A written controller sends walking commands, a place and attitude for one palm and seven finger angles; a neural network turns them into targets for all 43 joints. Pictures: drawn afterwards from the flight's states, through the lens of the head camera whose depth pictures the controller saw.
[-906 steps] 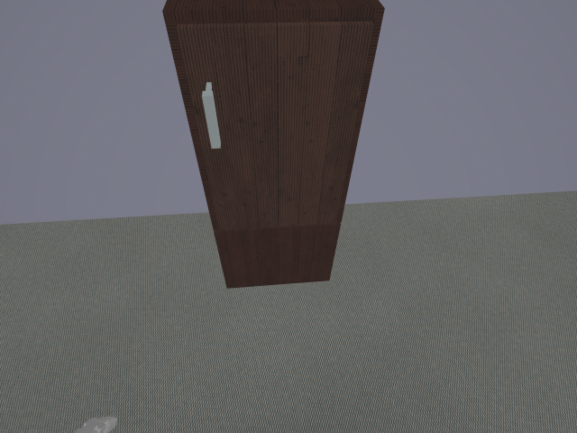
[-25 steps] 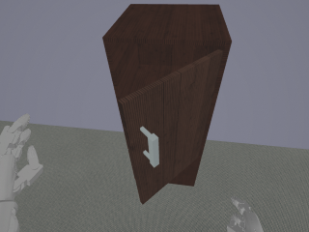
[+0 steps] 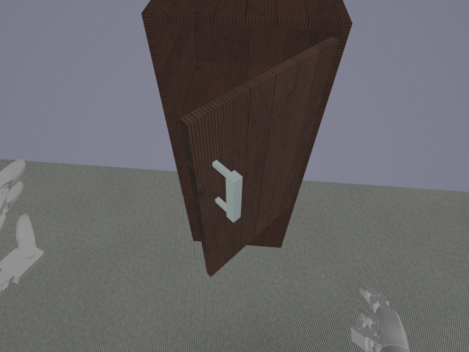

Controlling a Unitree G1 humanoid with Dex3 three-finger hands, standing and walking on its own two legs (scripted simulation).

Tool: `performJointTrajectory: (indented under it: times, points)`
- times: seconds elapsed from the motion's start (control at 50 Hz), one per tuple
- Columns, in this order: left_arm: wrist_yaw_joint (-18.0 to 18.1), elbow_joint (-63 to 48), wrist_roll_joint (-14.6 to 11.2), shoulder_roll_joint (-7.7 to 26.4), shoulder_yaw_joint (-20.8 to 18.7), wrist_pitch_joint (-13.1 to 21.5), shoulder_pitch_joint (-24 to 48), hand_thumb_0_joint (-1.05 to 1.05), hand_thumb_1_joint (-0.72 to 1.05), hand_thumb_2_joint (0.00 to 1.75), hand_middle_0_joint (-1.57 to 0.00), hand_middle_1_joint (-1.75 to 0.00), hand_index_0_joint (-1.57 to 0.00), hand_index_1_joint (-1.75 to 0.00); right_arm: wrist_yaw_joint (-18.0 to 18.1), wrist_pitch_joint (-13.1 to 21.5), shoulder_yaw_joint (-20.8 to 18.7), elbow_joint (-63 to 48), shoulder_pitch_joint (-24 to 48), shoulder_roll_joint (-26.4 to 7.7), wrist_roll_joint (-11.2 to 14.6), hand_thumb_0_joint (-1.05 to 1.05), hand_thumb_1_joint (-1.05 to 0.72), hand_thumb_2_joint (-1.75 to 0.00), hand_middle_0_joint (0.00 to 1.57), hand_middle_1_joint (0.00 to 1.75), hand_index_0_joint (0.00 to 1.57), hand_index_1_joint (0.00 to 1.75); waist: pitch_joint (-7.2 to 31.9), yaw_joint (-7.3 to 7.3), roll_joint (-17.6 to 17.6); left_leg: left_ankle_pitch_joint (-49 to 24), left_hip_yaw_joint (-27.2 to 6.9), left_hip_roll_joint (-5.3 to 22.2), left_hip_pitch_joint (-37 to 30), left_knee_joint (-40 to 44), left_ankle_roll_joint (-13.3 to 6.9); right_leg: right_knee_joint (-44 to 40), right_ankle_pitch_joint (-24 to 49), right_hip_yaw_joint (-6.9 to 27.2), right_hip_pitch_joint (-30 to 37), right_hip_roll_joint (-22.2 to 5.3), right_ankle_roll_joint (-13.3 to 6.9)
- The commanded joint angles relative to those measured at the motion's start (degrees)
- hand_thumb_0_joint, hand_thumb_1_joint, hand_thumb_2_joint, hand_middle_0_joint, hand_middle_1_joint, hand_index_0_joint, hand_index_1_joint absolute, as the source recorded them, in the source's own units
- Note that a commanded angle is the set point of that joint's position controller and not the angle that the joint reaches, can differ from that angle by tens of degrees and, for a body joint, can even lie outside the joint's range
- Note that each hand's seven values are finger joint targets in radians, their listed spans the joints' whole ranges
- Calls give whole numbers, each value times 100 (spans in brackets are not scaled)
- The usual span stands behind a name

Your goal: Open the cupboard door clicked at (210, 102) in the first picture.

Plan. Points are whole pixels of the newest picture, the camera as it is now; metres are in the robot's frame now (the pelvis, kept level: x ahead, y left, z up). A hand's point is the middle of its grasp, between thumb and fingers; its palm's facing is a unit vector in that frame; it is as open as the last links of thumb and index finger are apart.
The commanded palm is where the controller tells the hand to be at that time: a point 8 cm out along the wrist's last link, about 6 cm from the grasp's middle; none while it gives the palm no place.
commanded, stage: step back with the hand held close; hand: left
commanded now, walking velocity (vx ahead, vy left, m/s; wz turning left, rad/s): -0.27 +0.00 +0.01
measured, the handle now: (226, 191) +0.38 +0.05 +0.05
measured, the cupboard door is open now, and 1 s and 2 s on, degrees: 48 48 48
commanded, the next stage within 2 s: stop stepping back and stand still in 0.82 s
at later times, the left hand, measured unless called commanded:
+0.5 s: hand out of the picture +0.12 +0.27 +0.16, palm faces +0.45 -0.78 -0.44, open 7.4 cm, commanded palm +0.06 +0.32 +0.18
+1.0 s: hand out of the picture +0.07 +0.25 +0.17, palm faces +0.32 -0.83 -0.45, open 7.4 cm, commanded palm +0.00 +0.30 +0.18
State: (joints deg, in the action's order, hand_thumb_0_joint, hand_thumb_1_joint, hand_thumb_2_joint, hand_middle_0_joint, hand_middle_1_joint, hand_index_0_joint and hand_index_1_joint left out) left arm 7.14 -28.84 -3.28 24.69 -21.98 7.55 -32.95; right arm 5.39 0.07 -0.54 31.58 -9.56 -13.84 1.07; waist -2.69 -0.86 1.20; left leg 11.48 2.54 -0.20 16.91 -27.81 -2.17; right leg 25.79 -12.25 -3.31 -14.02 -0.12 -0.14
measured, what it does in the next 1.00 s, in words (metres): walks backwards: right foot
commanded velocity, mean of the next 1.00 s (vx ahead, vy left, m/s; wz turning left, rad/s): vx -0.30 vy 0.00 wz -0.02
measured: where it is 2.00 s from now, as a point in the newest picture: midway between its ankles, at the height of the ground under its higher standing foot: outside the picture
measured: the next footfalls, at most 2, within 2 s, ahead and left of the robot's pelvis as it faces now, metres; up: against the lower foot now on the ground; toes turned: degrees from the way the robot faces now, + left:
right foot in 0.82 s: -0.18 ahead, -0.10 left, +0.00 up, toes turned +0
left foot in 1.30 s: -0.16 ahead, +0.12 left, +0.00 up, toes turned +3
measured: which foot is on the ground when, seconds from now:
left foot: down 0.00-1.00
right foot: down 0.00-0.52, up 0.54-0.80, down 0.82-1.00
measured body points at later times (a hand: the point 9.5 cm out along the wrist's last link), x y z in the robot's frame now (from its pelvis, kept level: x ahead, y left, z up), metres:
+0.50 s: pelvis -0.07 +0.01 -0.02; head -0.05 +0.03 +0.43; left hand +0.09 +0.31 +0.18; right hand +0.12 -0.22 -0.09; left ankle +0.03 +0.09 -0.74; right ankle +0.00 -0.12 -0.74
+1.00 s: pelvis -0.15 +0.00 -0.01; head -0.14 +0.03 +0.44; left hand +0.04 +0.29 +0.19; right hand +0.02 -0.23 -0.08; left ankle -0.02 +0.08 -0.74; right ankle -0.24 -0.12 -0.73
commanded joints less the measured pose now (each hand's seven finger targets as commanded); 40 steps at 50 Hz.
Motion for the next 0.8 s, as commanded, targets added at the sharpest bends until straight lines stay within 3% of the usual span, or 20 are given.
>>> performJointTrajectory:
  times: [0.0,0.04,0.18,0.22,0.26,0.32,0.36,0.4,0.42,0.44,0.46,0.48,0.5,0.52,0.54,0.58,0.66,0.72,0.74,0.78]
  points:
    - [225,-1235,53,949,-854,470,23,0,90,90,-20,-30,-20,-30,51,403,-232,-900,470,-659,-37,0,-90,-90,20,30,20,30,819,9,298,-32,-825,608,187,562,-58,-183,340,567,289,-358,-64]
    - [249,-1256,80,950,-905,533,-7,0,90,90,-20,-30,-20,-30,43,449,-227,-910,439,-674,-51,0,-90,-90,20,30,20,30,739,22,278,631,-945,661,545,761,-102,-98,10,566,364,-288,-52]
    - [248,-1319,253,902,-1059,707,171,0,90,90,-20,-30,-20,-30,38,686,-239,-929,417,-680,-103,0,-90,-90,20,30,20,30,661,-26,886,2294,-1532,1121,2167,1627,-431,1228,37,423,1512,132,75]
    - [239,-1330,213,907,-1068,752,48,0,90,90,-20,-30,-20,-30,4,749,-247,-891,321,-652,-98,0,-90,-90,20,30,20,30,730,23,494,1597,-1402,913,1656,1221,-344,858,411,569,1138,73,7]
    - [216,-1458,207,849,-977,760,182,0,90,90,-20,-30,-20,-30,-13,784,-260,-813,298,-658,-110,0,-90,-90,20,30,20,30,781,56,292,1645,-1120,727,1376,852,-216,460,200,788,804,-90,-41]
    - [257,-1400,162,815,-817,750,335,0,90,90,-20,-30,-20,-30,-45,785,-283,-666,217,-633,-105,0,-90,-90,20,30,20,30,645,118,-333,1344,-655,223,322,-456,74,-711,-1080,1507,-749,-725,-406]
    - [342,-1488,160,967,-832,777,551,0,90,90,-20,-30,-20,-30,-41,758,-260,-491,243,-545,-140,0,-90,-90,20,30,20,30,617,149,-576,823,-450,25,-289,-1378,203,-1027,-932,1747,-1561,-1233,-675]
    - [384,-1381,146,975,-869,734,559,0,90,90,-20,-30,-20,-30,-41,712,-225,-461,237,-471,-117,0,-90,-90,20,30,20,30,697,163,-821,615,-454,17,-377,-1277,209,-806,-309,1374,-1498,-1251,-611]
    - [393,-1387,134,1057,-956,736,534,0,90,90,-20,-30,-20,-30,-20,698,-232,-463,301,-474,-90,0,-90,-90,20,30,20,30,702,149,-691,541,-468,43,-413,-977,185,-657,-242,1214,-1487,-1115,-511]
    - [389,-1448,119,1084,-988,763,528,0,90,90,-20,-30,-20,-30,4,692,-229,-487,356,-519,-80,0,-90,-90,20,30,20,30,606,136,-332,623,-668,167,-326,-542,131,-473,-435,1055,-1512,-879,-390]
    - [385,-1539,135,1121,-1014,814,483,0,90,90,-20,-30,-20,-30,62,703,-243,-511,528,-598,-101,0,-90,-90,20,30,20,30,431,118,483,908,-1091,485,31,95,30,-81,-783,845,-1405,-534,-248]
    - [370,-1566,135,1138,-1149,854,345,0,90,90,-20,-30,-20,-30,71,752,-196,-593,585,-616,-129,0,-90,-90,20,30,20,30,536,35,1125,1568,-1761,1041,865,1192,-144,835,-1070,492,-556,24,-11]
    - [325,-1659,179,1081,-1211,901,392,0,90,90,-20,-30,-20,-30,64,821,-243,-647,627,-721,-178,0,-90,-90,20,30,20,30,732,19,1762,3010,-2773,1740,2063,2351,-500,2373,-1130,326,676,574,119]
    - [295,-1576,209,1096,-1258,912,436,0,90,90,-20,-30,-20,-30,43,874,-300,-593,535,-640,-223,0,-90,-90,20,30,20,30,835,51,1602,3244,-2984,2013,2259,2662,-709,3501,-1347,545,824,634,86]
    - [294,-1593,202,1116,-1254,896,485,0,90,90,-20,-30,-20,-30,-14,907,-328,-554,457,-549,-234,0,-90,-90,20,30,20,30,826,43,991,2438,-2812,1920,1709,2299,-744,3707,-1489,688,270,549,25]
    - [318,-1507,104,970,-1086,862,170,0,90,90,-20,-30,-20,-30,-74,1010,-310,-469,491,-466,-232,0,-90,-90,20,30,20,30,1056,-29,524,1159,-2213,1657,516,1799,-670,3237,-1655,672,-386,371,15]
    - [300,-1703,19,757,-652,668,256,0,90,90,-20,-30,-20,-30,-163,1031,-243,-337,474,-478,-203,0,-90,-90,20,30,20,30,1119,0,1389,1126,-1450,1239,3,2204,-236,1960,-1861,169,-20,512,-84]
    - [242,-1555,-80,897,-696,671,318,0,90,90,-20,-30,-20,-30,-200,986,-228,-205,344,-480,-229,0,-90,-90,20,30,20,30,1412,-4,1203,404,-1128,1103,-605,2065,112,248,-1693,27,272,480,-216]
    - [206,-1580,-113,1017,-781,725,351,0,90,90,-20,-30,-20,-30,-201,933,-224,-215,368,-467,-240,0,-90,-90,20,30,20,30,1414,-29,971,-78,-937,1019,-800,1658,244,-641,-1203,149,289,320,-296]
    - [154,-1622,-150,1296,-928,836,444,0,90,90,-20,-30,-20,-30,-210,784,-165,-191,365,-385,-223,0,-90,-90,20,30,20,30,1379,37,-19,-543,-536,574,-1413,78,376,-1405,-206,1079,-561,-664,-641]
